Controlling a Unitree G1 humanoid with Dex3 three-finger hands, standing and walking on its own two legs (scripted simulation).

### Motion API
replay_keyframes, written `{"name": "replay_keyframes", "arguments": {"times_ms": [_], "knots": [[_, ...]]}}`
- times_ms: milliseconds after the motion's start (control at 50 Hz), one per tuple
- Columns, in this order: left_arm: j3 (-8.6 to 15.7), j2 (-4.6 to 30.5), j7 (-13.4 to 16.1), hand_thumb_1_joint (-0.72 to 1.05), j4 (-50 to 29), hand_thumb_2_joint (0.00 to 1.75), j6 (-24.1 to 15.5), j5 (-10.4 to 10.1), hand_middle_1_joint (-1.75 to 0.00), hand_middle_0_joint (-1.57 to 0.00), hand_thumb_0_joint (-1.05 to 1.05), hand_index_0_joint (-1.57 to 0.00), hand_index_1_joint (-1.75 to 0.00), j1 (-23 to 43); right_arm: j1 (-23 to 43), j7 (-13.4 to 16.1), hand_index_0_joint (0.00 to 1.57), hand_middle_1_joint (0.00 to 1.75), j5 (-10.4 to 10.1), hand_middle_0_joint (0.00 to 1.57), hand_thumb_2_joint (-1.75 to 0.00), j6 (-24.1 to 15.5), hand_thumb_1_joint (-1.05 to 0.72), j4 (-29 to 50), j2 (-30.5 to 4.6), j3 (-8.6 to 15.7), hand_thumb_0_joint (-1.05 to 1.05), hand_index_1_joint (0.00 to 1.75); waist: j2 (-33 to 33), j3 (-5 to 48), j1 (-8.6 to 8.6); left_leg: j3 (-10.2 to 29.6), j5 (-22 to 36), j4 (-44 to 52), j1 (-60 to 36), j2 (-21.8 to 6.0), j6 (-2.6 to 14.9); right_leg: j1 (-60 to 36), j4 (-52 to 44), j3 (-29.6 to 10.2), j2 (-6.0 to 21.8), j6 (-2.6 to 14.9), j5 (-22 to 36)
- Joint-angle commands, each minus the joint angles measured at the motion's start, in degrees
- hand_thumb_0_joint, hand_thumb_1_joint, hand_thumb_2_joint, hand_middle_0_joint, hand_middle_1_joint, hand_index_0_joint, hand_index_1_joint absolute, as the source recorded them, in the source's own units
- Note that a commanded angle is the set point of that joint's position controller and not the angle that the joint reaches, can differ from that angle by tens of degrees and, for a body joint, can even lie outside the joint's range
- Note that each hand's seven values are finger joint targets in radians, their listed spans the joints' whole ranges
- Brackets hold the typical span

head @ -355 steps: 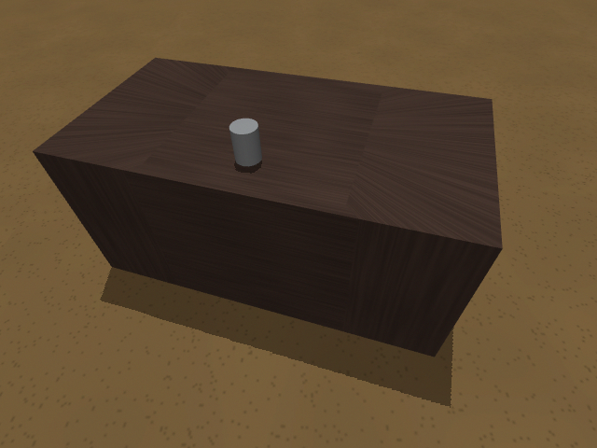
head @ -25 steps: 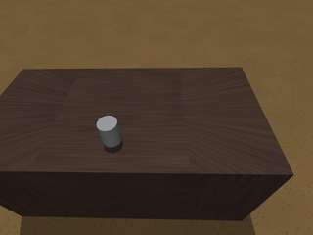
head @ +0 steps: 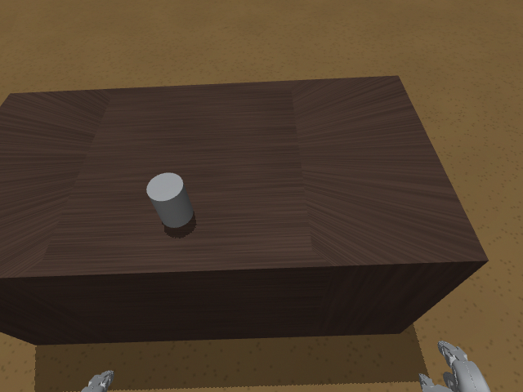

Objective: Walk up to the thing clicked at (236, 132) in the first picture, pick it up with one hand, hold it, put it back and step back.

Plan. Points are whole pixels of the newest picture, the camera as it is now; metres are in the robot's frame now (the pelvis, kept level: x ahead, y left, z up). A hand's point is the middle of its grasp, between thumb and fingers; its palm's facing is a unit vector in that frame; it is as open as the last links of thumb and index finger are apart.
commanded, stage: go down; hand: left
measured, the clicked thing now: (171, 201) +0.54 +0.23 -0.12
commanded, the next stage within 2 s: none
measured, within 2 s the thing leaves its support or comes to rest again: neither
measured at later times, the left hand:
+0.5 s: hand (123, 377) +0.19 +0.26 -0.14, palm faces +0.07 -0.94 -0.34, open 17.1 cm
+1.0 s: hand (112, 377) +0.19 +0.28 -0.13, palm faces +0.11 -0.94 -0.32, open 17.6 cm
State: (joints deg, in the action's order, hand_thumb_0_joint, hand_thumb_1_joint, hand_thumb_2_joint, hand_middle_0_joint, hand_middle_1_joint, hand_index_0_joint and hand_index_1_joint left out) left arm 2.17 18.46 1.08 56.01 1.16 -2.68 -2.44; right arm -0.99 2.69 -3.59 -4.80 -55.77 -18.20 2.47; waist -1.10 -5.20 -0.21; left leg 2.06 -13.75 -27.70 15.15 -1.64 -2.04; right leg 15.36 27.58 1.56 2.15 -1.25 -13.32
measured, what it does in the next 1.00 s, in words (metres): stands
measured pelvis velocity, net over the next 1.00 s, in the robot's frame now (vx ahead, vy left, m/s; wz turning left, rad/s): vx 0.03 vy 0.02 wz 0.00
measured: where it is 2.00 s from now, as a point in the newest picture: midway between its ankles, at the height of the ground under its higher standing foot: outside the picture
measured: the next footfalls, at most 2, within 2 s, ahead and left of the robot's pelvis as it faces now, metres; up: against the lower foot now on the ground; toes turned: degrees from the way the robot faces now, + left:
none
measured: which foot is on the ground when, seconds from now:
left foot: down 0.00-1.00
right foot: down 0.00-1.00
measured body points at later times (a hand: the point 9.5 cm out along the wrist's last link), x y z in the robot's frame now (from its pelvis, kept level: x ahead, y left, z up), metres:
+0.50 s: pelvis +0.02 +0.02 -0.02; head +0.08 +0.02 +0.43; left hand +0.18 +0.31 -0.12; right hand +0.17 -0.27 -0.11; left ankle +0.01 +0.14 -0.74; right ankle +0.01 -0.13 -0.74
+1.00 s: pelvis +0.03 +0.02 -0.04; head +0.07 +0.02 +0.41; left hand +0.18 +0.32 -0.11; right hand +0.18 -0.26 -0.10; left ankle +0.01 +0.14 -0.74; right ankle +0.01 -0.13 -0.74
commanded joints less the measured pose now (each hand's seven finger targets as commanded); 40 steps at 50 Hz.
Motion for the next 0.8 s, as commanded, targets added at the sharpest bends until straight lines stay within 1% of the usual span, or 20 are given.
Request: {"name": "replay_keyframes", "arguments": {"times_ms": [0, 20, 40, 60, 80, 100, 140, 180, 200, 220, 240, 300, 320, 360, 420, 500, 600, 660, 720, 780], "knots": [[7.19, 15.09, 0.64, 0.14, -5.96, 0.24, 3.07, 2.19, -0.07, -0.05, 0.0, -0.04, -0.09, 3.25, -3.5, 1.14, 0.05, 0.05, 0.86, 0.05, -0.22, -2.5, -0.15, 7.43, -13.41, 8.49, 0.0, 0.05, 0.83, 17.24, -1.56, -3.01, 8.54, -1.39, 2.44, 2.3, 1.97, -1.0, 1.1, 1.22, -2.0, 1.32, 10.21], [8.15, 14.05, 0.08, 0.06, -3.82, 0.2, 5.0, 2.92, -0.07, -0.05, 0.0, -0.05, -0.08, -1.93, -9.33, 0.3, 0.05, 0.05, 1.22, 0.05, -0.2, -1.84, -0.09, 6.55, -11.67, 9.21, 0.0, 0.05, 1.35, 16.96, -1.35, -3.19, 9.42, -2.61, 3.01, 2.39, 2.08, -0.09, 1.86, 1.21, -2.19, 1.34, 11.01], [7.9, 12.13, -0.4, 0.0, -4.84, 0.16, 6.68, 2.89, -0.06, -0.06, 0.0, -0.06, -0.07, -5.18, -9.66, -0.19, 0.05, 0.05, 0.96, 0.05, -0.19, -1.67, -0.07, 9.91, -11.06, 9.45, 0.0, 0.05, 2.14, 20.92, -1.3, -3.21, 11.97, -2.76, 0.69, 2.61, 2.04, -1.8, 2.42, 1.16, -2.37, 1.29, 13.34], [7.7, 11.89, -0.39, -0.03, -10.37, 0.14, 7.96, 2.54, -0.06, -0.06, 0.0, -0.07, -0.06, -2.52, -5.81, -0.39, 0.05, 0.05, 0.59, 0.05, -0.18, -1.8, -0.01, 17.07, -11.28, 9.16, 0.0, 0.05, 2.54, 25.29, -1.08, -3.37, 13.39, -1.9, -1.6, 2.95, 1.99, -4.21, 1.46, 1.09, -2.2, 1.07, 14.47], [8.21, 13.11, -0.19, -0.06, -15.57, 0.12, 9.4, 2.49, -0.06, -0.05, 0.0, -0.07, -0.05, 0.66, -5.51, -0.42, 0.05, 0.05, 0.31, 0.05, -0.16, -1.28, 0.06, 19.5, -10.47, 8.87, 0.0, 0.05, 1.81, 25.19, -0.92, -3.68, 13.97, -1.33, -1.72, 3.17, 2.07, -4.21, 0.76, 1.07, -1.86, 0.96, 14.89], [8.24, 13.17, -0.3, -0.11, -16.23, 0.11, 11.08, 2.05, -0.06, -0.05, 0.0, -0.07, -0.05, 1.5, -5.11, -0.89, 0.05, 0.05, 0.09, 0.05, -0.15, -0.55, 0.11, 18.3, -8.26, 6.94, 0.0, 0.05, 0.57, 20.39, -0.15, -3.91, 11.93, -1.25, 0.51, 3.34, 1.98, -1.75, 0.54, 1.2, -1.61, 0.9, 12.38], [6.35, 9.56, -1.18, -0.2, -13.66, 0.08, 13.62, 1.84, -0.05, -0.06, 0.0, -0.07, -0.04, 0.17, -4.9, -1.52, 0.05, 0.05, -0.24, 0.05, -0.13, 0.21, 0.19, 16.89, -4.57, 4.83, 0.0, 0.05, 1.76, 14.31, -0.27, -4.11, 7.95, -2.73, 4.92, 3.37, 2.1, 3.63, 1.36, 1.31, -1.63, 1.02, 8.29], [7.37, 11.06, -1.35, -0.23, -18.74, 0.06, 14.18, 1.85, -0.05, -0.06, 0.0, -0.07, -0.04, 2.4, -2.22, -1.44, 0.05, 0.05, 0.06, 0.05, -0.11, -0.3, 0.27, 21.84, -7.15, 6.86, 0.0, 0.05, 2.42, 15.78, 0.03, -4.1, 4.82, -3.82, 6.83, 2.98, 2.1, 4.7, 2.53, 1.48, -1.92, 1.09, 4.58], [8.57, 12.91, -1.39, -0.31, -20.76, 0.06, 14.71, 2.21, -0.06, -0.06, 0.0, -0.07, -0.05, 2.02, -3.76, -1.43, 0.05, 0.05, 0.23, 0.05, -0.09, -0.19, 0.31, 22.14, -7.93, 7.8, 0.0, 0.05, 0.98, 16.27, 0.19, -4.21, 3.74, -3.72, 6.77, 2.84, 2.02, 4.74, 2.52, 1.38, -1.79, 1.19, 3.51], [8.52, 12.28, -1.47, -0.37, -21.11, 0.05, 15.08, 2.36, -0.07, -0.06, 0.0, -0.08, -0.06, 1.37, -5.57, -1.54, 0.05, 0.05, 0.42, 0.05, -0.09, -0.21, 0.35, 21.5, -7.39, 7.49, 0.0, 0.05, 0.99, 15.19, 0.09, -4.02, 3.03, -3.86, 7.45, 2.67, 2.02, 5.11, 2.79, 1.42, -1.84, 1.26, 2.73], [8.35, 11.21, -1.67, -0.43, -20.62, 0.05, 15.49, 2.48, -0.08, -0.06, 0.0, -0.08, -0.07, -1.07, -6.86, -1.67, 0.05, 0.05, 0.52, 0.05, -0.08, -0.3, 0.38, 21.42, -7.34, 7.56, 0.0, 0.05, 1.14, 14.49, 0.1, -3.93, 3.3, -4.21, 7.81, 2.49, 2.07, 5.21, 3.18, 1.38, -1.85, 1.31, 2.97], [9.59, 13.53, -1.04, -0.57, -30.82, 0.03, 15.15, 2.91, -0.1, -0.06, 0.0, -0.08, -0.08, 3.83, -1.41, -0.84, 0.05, 0.05, 0.95, 0.05, -0.07, -1.74, 0.41, 29.24, -9.63, 8.22, 0.0, 0.05, 0.0, 21.1, 0.31, -3.05, 7.2, -5.57, 5.53, 1.83, 1.69, 3.6, 5.23, 1.13, -1.88, 1.26, 6.24], [9.92, 13.37, -0.71, -0.61, -29.39, 0.01, 15.35, 3.13, -0.09, -0.07, 0.0, -0.08, -0.08, 1.78, -3.72, -0.43, 0.05, 0.05, 1.27, 0.05, -0.06, -1.94, 0.46, 26.32, -9.84, 9.08, 0.0, 0.05, -0.97, 19.84, 0.12, -2.88, 7.2, -5.9, 5.97, 1.64, 1.5, 4.42, 5.79, 1.14, -1.99, 1.26, 5.97], [8.85, 10.47, -0.3, -0.61, -31.1, 0.02, 15.07, 3.13, -0.1, -0.07, 0.0, -0.08, -0.09, 1.75, -2.6, -0.02, 0.05, 0.05, 1.71, 0.05, -0.05, -3.03, 0.49, 26.75, -7.42, 7.39, 0.0, 0.05, -1.36, 19.89, 0.38, -2.16, 8.86, -6.88, 6.54, 1.07, 1.09, 5.23, 7.45, 1.32, -2.02, 1.49, 6.74], [9.8, 10.46, 0.06, -0.61, -31.76, 0.01, 16.04, 2.95, -0.1, -0.07, 0.0, -0.08, -0.09, -3.82, -6.98, 0.47, 0.05, 0.05, 2.17, 0.05, -0.05, -3.27, 0.48, 26.08, -7.88, 8.57, 0.0, 0.05, -2.42, 21.56, 0.02, -2.16, 13.27, -8.45, 5.79, 0.8, 0.64, 4.64, 9.17, 1.62, -2.12, 1.5, 9.89], [10.27, 10.3, -0.53, -0.61, -34.13, 0.02, 18.31, 2.25, -0.09, -0.06, 0.0, -0.07, -0.08, -7.84, -9.57, 0.46, 0.05, 0.05, 1.94, 0.05, -0.05, -3.32, 0.49, 28.41, -7.53, 8.43, 0.0, 0.05, -1.37, 21.85, -0.43, -2.1, 13.82, -9.42, 6.07, 1.02, 0.83, 3.95, 9.49, 1.93, -2.18, 1.28, 11.16], [9.58, 10.27, -1.88, -0.61, -38.41, 0.01, 20.64, 2.47, -0.08, -0.06, 0.0, -0.08, -0.07, -5.24, -11.36, 0.33, 0.05, 0.05, 1.83, 0.05, -0.05, -2.81, 0.5, 30.01, -6.51, 8.27, 0.0, 0.05, -0.93, 19.01, -1.32, -2.12, 14.51, -10.56, 7.8, 0.93, 0.76, 7.56, 10.68, 2.15, -2.1, 1.3, 11.27], [10.77, 10.7, -2.36, -0.61, -37.87, 0.02, 21.7, 2.57, -0.09, -0.06, 0.0, -0.08, -0.07, -8.37, -13.97, 0.15, 0.05, 0.05, 1.69, 0.05, -0.04, -2.82, 0.52, 29.92, -6.08, 8.54, 0.0, 0.05, -1.3, 17.29, -1.23, -1.95, 13.25, -11.07, 9.27, 1.05, 0.8, 8.7, 11.25, 2.33, -2.03, 1.39, 9.9], [11.42, 11.73, -3.0, -0.61, -42.1, 0.02, 22.3, 2.67, -0.1, -0.06, 0.0, -0.08, -0.08, -7.85, -15.02, -0.15, 0.05, 0.05, 1.71, 0.05, -0.04, -2.91, 0.51, 32.88, -6.02, 8.6, 0.0, 0.05, -1.97, 19.81, -1.3, -1.89, 15.22, -12.43, 8.5, 1.1, 0.82, 8.38, 12.3, 2.23, -1.88, 1.3, 11.68], [12.32, 11.94, -2.99, -0.61, -43.67, 0.03, 22.58, 2.58, -0.09, -0.05, 0.0, -0.07, -0.08, -7.99, -13.98, -0.1, 0.05, 0.05, 1.83, 0.05, -0.04, -3.24, 0.52, 34.87, -6.05, 8.54, 0.0, 0.05, -1.82, 19.84, -0.88, -1.74, 13.25, -12.99, 9.61, 1.27, 0.86, 9.32, 12.76, 2.11, -1.78, 1.13, 10.17]]}}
